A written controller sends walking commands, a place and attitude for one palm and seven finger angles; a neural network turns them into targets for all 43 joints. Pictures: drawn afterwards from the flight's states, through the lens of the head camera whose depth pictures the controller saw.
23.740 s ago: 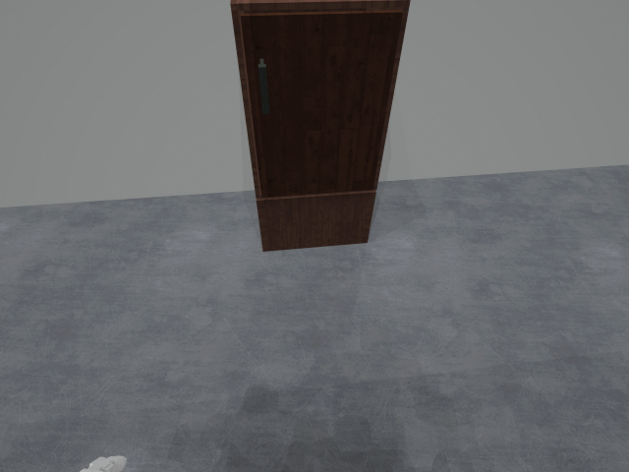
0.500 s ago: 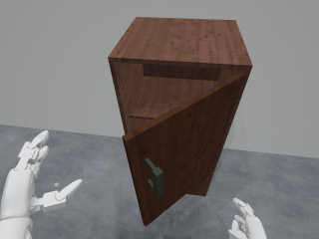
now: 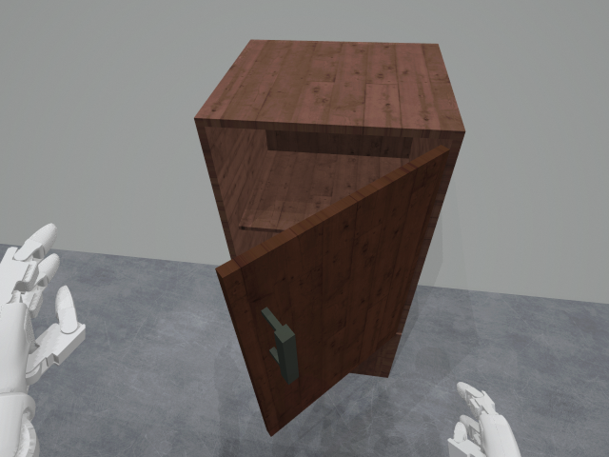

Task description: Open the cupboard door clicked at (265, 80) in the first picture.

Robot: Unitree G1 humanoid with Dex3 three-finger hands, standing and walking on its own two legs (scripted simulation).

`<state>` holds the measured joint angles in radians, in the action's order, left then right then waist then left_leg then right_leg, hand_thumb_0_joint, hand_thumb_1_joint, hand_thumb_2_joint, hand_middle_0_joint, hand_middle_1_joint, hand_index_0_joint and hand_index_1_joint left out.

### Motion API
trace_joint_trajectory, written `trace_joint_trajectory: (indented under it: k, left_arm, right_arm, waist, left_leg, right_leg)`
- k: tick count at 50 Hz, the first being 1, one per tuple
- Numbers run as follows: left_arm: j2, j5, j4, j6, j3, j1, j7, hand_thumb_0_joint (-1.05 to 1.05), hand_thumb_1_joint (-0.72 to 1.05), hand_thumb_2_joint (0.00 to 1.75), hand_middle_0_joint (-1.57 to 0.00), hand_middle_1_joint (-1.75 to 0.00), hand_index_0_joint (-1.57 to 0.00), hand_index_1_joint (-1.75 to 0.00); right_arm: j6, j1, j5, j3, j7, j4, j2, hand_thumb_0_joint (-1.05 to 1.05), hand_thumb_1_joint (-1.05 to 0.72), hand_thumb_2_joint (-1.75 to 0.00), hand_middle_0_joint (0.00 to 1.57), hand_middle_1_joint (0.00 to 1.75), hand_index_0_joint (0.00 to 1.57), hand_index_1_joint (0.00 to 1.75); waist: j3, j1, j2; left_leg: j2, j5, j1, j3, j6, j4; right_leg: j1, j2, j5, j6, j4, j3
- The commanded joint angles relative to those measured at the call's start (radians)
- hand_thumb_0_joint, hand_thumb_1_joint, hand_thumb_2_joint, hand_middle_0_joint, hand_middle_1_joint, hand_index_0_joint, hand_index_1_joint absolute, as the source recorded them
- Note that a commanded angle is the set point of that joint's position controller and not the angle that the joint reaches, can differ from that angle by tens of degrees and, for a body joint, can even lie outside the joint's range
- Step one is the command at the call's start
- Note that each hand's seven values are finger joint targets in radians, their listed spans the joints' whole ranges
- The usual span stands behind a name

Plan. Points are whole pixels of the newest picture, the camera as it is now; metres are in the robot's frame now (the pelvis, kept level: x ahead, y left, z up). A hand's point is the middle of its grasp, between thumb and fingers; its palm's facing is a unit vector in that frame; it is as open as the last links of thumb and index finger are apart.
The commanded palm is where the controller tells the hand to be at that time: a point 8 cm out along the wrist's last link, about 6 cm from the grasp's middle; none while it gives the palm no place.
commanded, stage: draw the hand back to the body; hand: left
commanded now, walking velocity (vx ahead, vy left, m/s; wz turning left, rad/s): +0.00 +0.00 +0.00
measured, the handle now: (279, 346) +0.28 +0.08 -0.02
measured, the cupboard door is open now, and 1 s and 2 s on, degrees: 46 46 46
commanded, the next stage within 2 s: step back with the hand held close in 0.12 s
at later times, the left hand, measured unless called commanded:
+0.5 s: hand (80, 341) +0.18 +0.25 +0.15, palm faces +0.35 -0.80 -0.50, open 7.4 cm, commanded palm +0.12 +0.30 +0.17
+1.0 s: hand out of the picture +0.10 +0.29 +0.15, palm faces +0.44 -0.74 -0.50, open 7.4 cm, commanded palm +0.04 +0.32 +0.17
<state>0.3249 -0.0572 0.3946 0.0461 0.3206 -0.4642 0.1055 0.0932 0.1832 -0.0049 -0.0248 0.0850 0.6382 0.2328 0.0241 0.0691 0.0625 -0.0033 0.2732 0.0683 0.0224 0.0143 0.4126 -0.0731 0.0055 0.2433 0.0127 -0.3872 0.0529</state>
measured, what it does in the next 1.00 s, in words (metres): shifts its weight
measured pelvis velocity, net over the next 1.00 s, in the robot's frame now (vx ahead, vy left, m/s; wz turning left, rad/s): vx -0.10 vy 0.02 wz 0.01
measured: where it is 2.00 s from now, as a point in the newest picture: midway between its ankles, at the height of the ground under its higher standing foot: outside the picture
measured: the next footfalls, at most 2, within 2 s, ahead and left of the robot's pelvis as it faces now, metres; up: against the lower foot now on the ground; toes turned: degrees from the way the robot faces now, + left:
right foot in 1.46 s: -0.23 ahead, -0.10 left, +0.00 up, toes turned +0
left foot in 1.68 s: -0.14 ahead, +0.07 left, +0.00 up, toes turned -1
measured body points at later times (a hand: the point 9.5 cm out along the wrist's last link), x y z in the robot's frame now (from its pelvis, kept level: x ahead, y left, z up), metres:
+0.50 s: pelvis -0.02 +0.00 +0.00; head -0.01 -0.02 +0.45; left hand +0.15 +0.29 +0.18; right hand +0.16 -0.24 -0.08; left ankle -0.03 +0.11 -0.74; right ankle -0.02 -0.11 -0.74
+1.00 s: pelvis -0.10 +0.02 -0.02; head -0.07 +0.03 +0.43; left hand +0.07 +0.32 +0.18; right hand +0.08 -0.21 -0.10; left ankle -0.03 +0.11 -0.74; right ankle -0.02 -0.11 -0.74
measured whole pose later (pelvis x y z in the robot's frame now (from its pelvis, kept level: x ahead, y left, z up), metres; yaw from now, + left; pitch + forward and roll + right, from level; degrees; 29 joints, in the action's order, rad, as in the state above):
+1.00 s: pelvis -0.10 +0.02 -0.02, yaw +1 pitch -1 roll -1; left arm 0.40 0.00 0.53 0.19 0.45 -0.53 0.15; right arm 0.07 0.20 0.00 -0.01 0.09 0.56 0.21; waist 0.06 0.01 0.00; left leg 0.01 0.23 0.39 0.02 0.05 0.63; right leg -0.38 0.00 0.17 -0.01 -0.57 0.03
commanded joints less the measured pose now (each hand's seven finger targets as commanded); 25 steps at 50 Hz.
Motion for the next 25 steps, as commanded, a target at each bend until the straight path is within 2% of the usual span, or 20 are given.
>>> trace_joint_trajectory:
  k: [1,3,5,7,11,12,13,14,15,16,19,22,23,25]
  left_arm:
    - [0.210,0.004,0.235,0.081,0.134,0.093,0.027,0.00,0.90,0.90,-0.20,-0.30,-0.20,-0.30]
    - [0.215,0.006,0.232,0.081,0.135,0.099,0.027,0.00,0.90,0.90,-0.20,-0.30,-0.20,-0.30]
    - [0.205,0.003,0.229,0.084,0.130,0.088,0.025,0.00,0.90,0.90,-0.20,-0.30,-0.20,-0.30]
    - [0.199,0.001,0.204,0.083,0.129,0.070,0.023,0.00,0.90,0.90,-0.20,-0.30,-0.20,-0.30]
    - [0.194,0.000,0.194,0.085,0.121,0.078,0.017,0.00,0.90,0.90,-0.20,-0.30,-0.20,-0.30]
    - [0.225,0.002,0.262,0.096,0.129,0.185,0.021,0.00,0.90,0.90,-0.20,-0.30,-0.20,-0.30]
    - [0.390,0.019,0.296,0.147,0.284,0.365,0.038,0.00,0.90,0.90,-0.20,-0.30,-0.20,-0.30]
    - [0.270,0.008,0.164,0.143,0.208,0.163,0.025,0.00,0.90,0.90,-0.20,-0.30,-0.20,-0.30]
    - [0.228,0.006,0.118,0.136,0.181,0.033,0.016,0.00,0.90,0.90,-0.20,-0.30,-0.20,-0.30]
    - [0.207,0.005,0.160,0.137,0.154,0.000,0.009,0.00,0.90,0.90,-0.20,-0.30,-0.20,-0.30]
    - [0.226,0.004,0.219,0.142,0.176,-0.065,0.016,0.00,0.90,0.90,-0.20,-0.30,-0.20,-0.30]
    - [0.255,0.002,0.269,0.141,0.200,-0.079,0.026,0.00,0.90,0.90,-0.20,-0.30,-0.20,-0.30]
    - [0.280,0.002,0.281,0.144,0.221,-0.071,0.032,0.00,0.90,0.90,-0.20,-0.30,-0.20,-0.30]
    - [0.277,0.000,0.273,0.144,0.226,-0.092,0.038,0.00,0.90,0.90,-0.20,-0.30,-0.20,-0.30]
  right_arm:
    - [0.069,-0.134,0.002,0.037,0.008,-0.161,0.091,0.00,-0.90,-0.90,0.20,0.30,0.20,0.30]
    - [0.075,-0.135,0.000,0.037,0.009,-0.153,0.095,0.00,-0.90,-0.90,0.20,0.30,0.20,0.30]
    - [0.077,-0.131,0.001,0.039,0.008,-0.154,0.092,0.00,-0.90,-0.90,0.20,0.30,0.20,0.30]
    - [0.077,-0.130,0.000,0.041,0.007,-0.152,0.091,0.00,-0.90,-0.90,0.20,0.30,0.20,0.30]
    - [0.071,-0.135,0.003,0.044,0.005,-0.147,0.093,0.00,-0.90,-0.90,0.20,0.30,0.20,0.30]
    - [0.077,-0.144,0.002,0.042,0.006,-0.148,0.096,0.00,-0.90,-0.90,0.20,0.30,0.20,0.30]
    - [0.058,-0.126,0.015,0.021,0.006,-0.189,0.096,0.00,-0.90,-0.90,0.20,0.30,0.20,0.30]
    - [0.045,-0.123,0.007,0.039,0.011,-0.165,0.097,0.00,-0.90,-0.90,0.20,0.30,0.20,0.30]
    - [0.030,-0.118,0.004,0.049,0.005,-0.174,0.105,0.00,-0.90,-0.90,0.20,0.30,0.20,0.30]
    - [0.017,-0.120,0.002,0.053,0.000,-0.184,0.112,0.00,-0.90,-0.90,0.20,0.30,0.20,0.30]
    - [-0.007,-0.121,-0.001,0.061,0.001,-0.198,0.119,0.00,-0.90,-0.90,0.20,0.30,0.20,0.30]
    - [-0.023,-0.122,0.006,0.068,0.006,-0.216,0.116,0.00,-0.90,-0.90,0.20,0.30,0.20,0.30]
    - [-0.026,-0.126,0.003,0.070,0.012,-0.215,0.119,0.00,-0.90,-0.90,0.20,0.30,0.20,0.30]
    - [-0.032,-0.121,0.010,0.073,0.015,-0.225,0.112,0.00,-0.90,-0.90,0.20,0.30,0.20,0.30]
  waist:
    - [-0.081,0.006,0.022]
    - [-0.065,0.007,0.035]
    - [-0.074,0.004,0.016]
    - [-0.071,0.005,-0.028]
    - [-0.061,0.003,-0.014]
    - [-0.087,-0.002,0.006]
    - [0.038,-0.049,0.061]
    - [0.012,-0.050,-0.061]
    - [-0.034,-0.048,-0.097]
    - [-0.064,-0.054,-0.081]
    - [-0.149,-0.055,-0.017]
    - [-0.186,-0.058,-0.038]
    - [-0.190,-0.056,-0.008]
    - [-0.190,-0.057,-0.033]
  left_leg:
    - [-0.008,-0.280,0.000,-0.013,0.006,-0.050]
    - [-0.007,-0.284,0.005,-0.018,0.002,-0.054]
    - [-0.009,-0.293,-0.008,-0.013,0.005,-0.051]
    - [-0.008,-0.289,-0.005,-0.010,0.008,-0.050]
    - [-0.009,-0.275,-0.007,-0.007,0.010,-0.052]
    - [-0.004,-0.269,-0.018,-0.009,0.010,-0.052]
    - [-0.019,-0.181,0.075,-0.037,0.015,-0.037]
    - [-0.026,-0.190,0.087,-0.057,0.018,-0.007]
    - [-0.026,-0.220,0.056,-0.043,0.021,0.013]
    - [-0.027,-0.244,0.054,-0.037,0.019,0.020]
    - [-0.044,-0.355,0.069,-0.037,0.011,0.015]
    - [-0.051,-0.374,0.083,-0.038,0.008,0.024]
    - [-0.051,-0.383,0.093,-0.042,0.008,0.018]
    - [-0.055,-0.376,0.106,-0.044,0.007,0.023]
  right_leg:
    - [0.016,-0.014,-0.232,0.004,0.056,-0.025]
    - [0.019,-0.012,-0.232,0.008,0.062,-0.022]
    - [0.016,-0.012,-0.247,0.003,0.059,-0.024]
    - [0.017,-0.011,-0.251,-0.001,0.064,-0.024]
    - [0.009,-0.011,-0.238,-0.001,0.075,-0.032]
    - [0.015,-0.014,-0.237,-0.002,0.077,-0.034]
    - [-0.088,-0.057,-0.251,0.002,0.114,-0.096]
    - [-0.099,-0.077,-0.258,0.001,0.113,-0.090]
    - [-0.100,-0.084,-0.293,0.001,0.107,-0.093]
    - [-0.094,-0.090,-0.319,-0.001,0.092,-0.085]
    - [-0.051,-0.088,-0.379,-0.002,0.028,-0.066]
    - [-0.054,-0.085,-0.399,-0.006,0.006,-0.069]
    - [-0.049,-0.088,-0.407,-0.003,-0.005,-0.068]
    - [-0.059,-0.083,-0.402,-0.005,-0.016,-0.073]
